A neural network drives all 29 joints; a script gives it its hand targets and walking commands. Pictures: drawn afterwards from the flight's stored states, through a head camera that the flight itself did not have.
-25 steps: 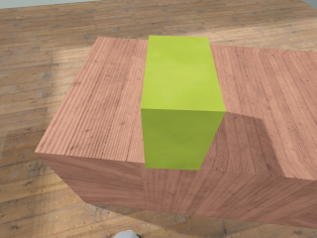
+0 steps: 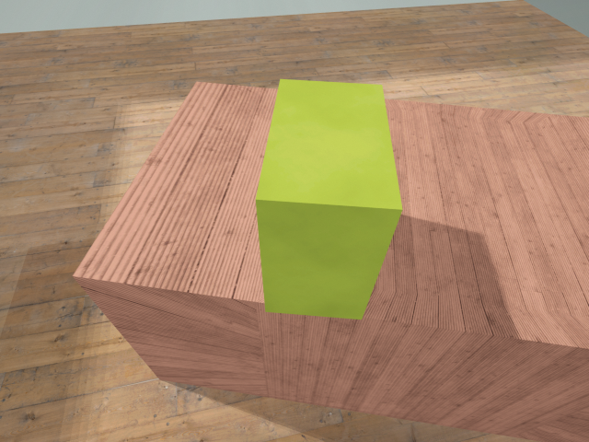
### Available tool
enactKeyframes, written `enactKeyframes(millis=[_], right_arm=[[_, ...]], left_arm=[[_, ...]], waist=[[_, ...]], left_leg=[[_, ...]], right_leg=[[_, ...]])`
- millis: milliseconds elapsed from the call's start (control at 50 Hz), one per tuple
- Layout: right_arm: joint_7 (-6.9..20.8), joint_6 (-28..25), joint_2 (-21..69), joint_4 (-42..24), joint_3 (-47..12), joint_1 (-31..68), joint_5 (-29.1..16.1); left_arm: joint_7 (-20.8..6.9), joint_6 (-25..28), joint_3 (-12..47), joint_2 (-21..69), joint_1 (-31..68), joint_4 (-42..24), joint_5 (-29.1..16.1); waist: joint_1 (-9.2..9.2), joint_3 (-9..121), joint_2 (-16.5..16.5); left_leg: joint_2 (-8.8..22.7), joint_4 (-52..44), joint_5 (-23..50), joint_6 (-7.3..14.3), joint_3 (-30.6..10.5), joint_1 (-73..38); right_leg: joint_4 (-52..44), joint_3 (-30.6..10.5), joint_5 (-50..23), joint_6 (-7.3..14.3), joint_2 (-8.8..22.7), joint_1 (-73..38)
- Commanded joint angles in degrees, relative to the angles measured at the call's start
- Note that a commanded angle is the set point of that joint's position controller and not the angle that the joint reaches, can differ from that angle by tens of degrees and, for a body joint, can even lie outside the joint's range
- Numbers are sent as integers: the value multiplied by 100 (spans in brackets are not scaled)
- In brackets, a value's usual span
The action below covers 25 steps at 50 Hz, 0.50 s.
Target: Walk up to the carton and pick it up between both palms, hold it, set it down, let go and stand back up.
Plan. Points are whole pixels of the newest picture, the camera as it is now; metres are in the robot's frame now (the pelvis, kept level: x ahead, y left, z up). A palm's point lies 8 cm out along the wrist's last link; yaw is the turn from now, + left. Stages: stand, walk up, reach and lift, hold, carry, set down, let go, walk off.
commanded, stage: walk up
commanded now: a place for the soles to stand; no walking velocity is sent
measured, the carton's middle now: (321, 202) +0.50 -0.02 +0.02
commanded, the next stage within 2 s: reach and lift in 0.48 s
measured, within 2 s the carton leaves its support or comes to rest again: neither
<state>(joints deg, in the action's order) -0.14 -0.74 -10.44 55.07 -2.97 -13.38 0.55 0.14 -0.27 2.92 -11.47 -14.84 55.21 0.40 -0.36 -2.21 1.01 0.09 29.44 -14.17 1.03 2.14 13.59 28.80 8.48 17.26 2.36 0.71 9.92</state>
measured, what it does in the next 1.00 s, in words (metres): stands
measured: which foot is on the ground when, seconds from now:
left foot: down 0.00-1.00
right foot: down 0.00-1.00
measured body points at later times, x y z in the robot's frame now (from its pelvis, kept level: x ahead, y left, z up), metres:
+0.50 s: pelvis +0.01 -0.01 +0.00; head +0.02 +0.00 +0.45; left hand +0.00 +0.23 -0.15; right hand +0.02 -0.24 -0.15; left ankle +0.02 +0.11 -0.74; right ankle -0.01 -0.09 -0.74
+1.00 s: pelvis -0.03 -0.02 -0.01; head +0.03 -0.01 +0.43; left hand +0.12 +0.22 -0.13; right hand +0.12 -0.25 -0.12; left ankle +0.02 +0.11 -0.74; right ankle -0.01 -0.09 -0.74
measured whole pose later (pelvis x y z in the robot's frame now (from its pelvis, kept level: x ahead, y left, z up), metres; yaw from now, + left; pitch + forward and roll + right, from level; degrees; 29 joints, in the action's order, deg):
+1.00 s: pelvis -0.03 -0.02 -0.01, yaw -3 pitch +2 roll +1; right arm 0.3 5.2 -11.2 36.1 -2.9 -7.4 -3.2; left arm -1.1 -30.1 -7.2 -10.5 -8.9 24.3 3.2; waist -0.4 -6.1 3.3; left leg 3.1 34.2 -13.6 -0.8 5.1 22.0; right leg 36.6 5.8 17.8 4.3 -1.3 20.8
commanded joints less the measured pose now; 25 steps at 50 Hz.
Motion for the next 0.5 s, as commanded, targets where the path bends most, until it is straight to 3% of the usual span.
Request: enactKeyframes(millis=[0, 140, 460, 480], right_arm=[[-39, -160, -851, -89, 177, -255, -9], [-95, -140, -743, 188, 117, -262, -15], [-185, -124, -727, 593, 4, -435, -6], [48, -105, -485, -824, 998, 4452, 515]], left_arm=[[42, 185, -199, -878, -311, 13, -34], [78, 153, -207, -723, -379, 273, -44], [133, 93, -170, -757, -570, 591, -13], [12, -1074, -502, -1842, 4557, -1725, -331]], waist=[[72, 86, -204], [65, -238, -94], [47, -186, -175], [588, 652, 180]], left_leg=[[650, -598, 1061, 262, -796, -63], [576, -689, 536, 211, -740, 187], [572, -570, 927, 205, -751, 295], [432, 393, -564, -48, -125, 1877]], right_leg=[[-955, -907, -718, 62, 756, -116], [-1222, -835, -269, 56, 729, -71], [-1101, -610, -769, 46, 762, -358], [712, -676, 876, -15, 308, 1107]])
